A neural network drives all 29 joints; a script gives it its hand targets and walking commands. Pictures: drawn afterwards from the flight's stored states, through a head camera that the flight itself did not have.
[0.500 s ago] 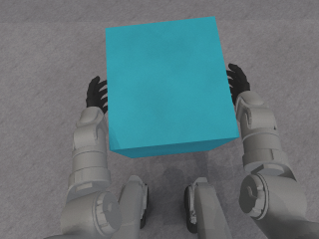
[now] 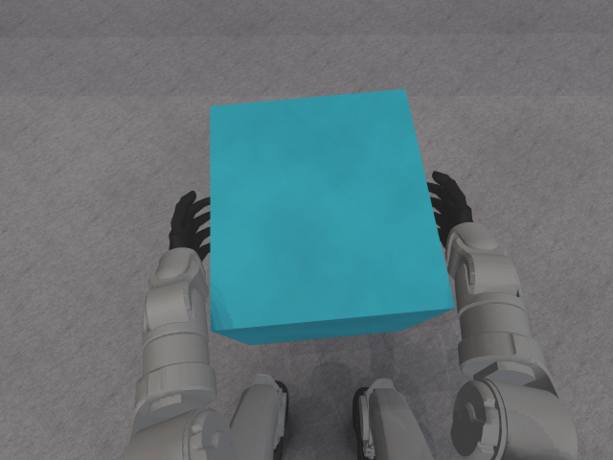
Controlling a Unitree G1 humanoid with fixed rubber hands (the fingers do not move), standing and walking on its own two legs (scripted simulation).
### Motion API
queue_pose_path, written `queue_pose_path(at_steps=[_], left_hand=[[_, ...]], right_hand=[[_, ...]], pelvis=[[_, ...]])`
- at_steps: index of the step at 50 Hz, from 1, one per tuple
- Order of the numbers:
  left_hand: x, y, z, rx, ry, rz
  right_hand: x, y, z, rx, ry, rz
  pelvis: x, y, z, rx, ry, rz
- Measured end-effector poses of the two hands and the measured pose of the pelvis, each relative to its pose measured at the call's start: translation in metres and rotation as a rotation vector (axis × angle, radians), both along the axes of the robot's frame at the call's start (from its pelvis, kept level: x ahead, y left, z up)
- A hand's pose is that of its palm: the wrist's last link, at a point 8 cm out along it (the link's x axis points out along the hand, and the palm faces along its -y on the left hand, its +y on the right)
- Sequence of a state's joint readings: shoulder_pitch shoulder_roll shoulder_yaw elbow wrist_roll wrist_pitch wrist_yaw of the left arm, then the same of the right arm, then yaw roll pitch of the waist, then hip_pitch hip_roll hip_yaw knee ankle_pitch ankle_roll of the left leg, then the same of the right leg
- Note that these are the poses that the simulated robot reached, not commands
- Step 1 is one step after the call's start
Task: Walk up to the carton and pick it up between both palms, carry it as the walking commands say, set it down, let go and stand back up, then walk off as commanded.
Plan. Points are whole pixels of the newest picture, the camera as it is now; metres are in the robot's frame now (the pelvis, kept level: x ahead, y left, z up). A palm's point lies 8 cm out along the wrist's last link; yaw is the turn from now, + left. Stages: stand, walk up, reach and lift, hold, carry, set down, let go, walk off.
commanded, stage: reach and lift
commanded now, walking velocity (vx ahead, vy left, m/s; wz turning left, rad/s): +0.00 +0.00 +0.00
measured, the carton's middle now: (317, 233) +0.44 +0.01 -0.12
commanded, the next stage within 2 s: none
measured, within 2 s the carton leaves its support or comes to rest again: neither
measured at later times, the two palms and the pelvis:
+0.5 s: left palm (155, 250) +0.36 +0.19 +0.03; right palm (476, 225) +0.39 -0.16 +0.03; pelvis +0.02 +0.00 +0.06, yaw +0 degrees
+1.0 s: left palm (117, 248) +0.34 +0.19 +0.10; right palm (505, 216) +0.37 -0.16 +0.09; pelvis +0.04 +0.01 +0.10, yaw +0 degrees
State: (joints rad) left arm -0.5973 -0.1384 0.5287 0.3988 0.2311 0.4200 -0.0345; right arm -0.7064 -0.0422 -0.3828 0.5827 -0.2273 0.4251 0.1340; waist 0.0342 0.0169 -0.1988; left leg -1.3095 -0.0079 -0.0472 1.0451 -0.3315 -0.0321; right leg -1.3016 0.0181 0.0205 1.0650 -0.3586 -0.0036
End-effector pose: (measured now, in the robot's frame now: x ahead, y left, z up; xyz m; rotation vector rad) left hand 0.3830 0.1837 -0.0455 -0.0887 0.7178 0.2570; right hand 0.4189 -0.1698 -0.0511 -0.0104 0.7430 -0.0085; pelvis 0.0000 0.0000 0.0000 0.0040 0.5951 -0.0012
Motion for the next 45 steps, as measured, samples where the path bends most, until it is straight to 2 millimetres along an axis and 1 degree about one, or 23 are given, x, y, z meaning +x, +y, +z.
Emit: queue_pose_path(at_steps=[12, 23, 35, 45], left_hand=[[-0.010, 0.002, 0.038, 0.003, 0.001, -0.005], [-0.022, 0.005, 0.073, 0.013, -0.001, -0.011], [-0.035, 0.009, 0.106, 0.024, -0.007, -0.012], [-0.041, 0.010, 0.131, 0.026, -0.024, -0.017]], right_hand=[[-0.011, 0.002, 0.037, 0.001, 0.000, -0.001], [-0.023, 0.004, 0.071, 0.004, -0.003, 0.000], [-0.034, 0.009, 0.103, 0.001, -0.012, 0.011], [-0.041, 0.009, 0.131, -0.006, -0.029, 0.012]], pelvis=[[0.011, 0.002, 0.032, -0.002, -0.084, 0.000], [0.020, 0.004, 0.058, -0.002, -0.180, -0.003], [0.027, 0.005, 0.079, -0.003, -0.294, -0.004], [0.033, 0.005, 0.092, -0.004, -0.391, -0.005]])
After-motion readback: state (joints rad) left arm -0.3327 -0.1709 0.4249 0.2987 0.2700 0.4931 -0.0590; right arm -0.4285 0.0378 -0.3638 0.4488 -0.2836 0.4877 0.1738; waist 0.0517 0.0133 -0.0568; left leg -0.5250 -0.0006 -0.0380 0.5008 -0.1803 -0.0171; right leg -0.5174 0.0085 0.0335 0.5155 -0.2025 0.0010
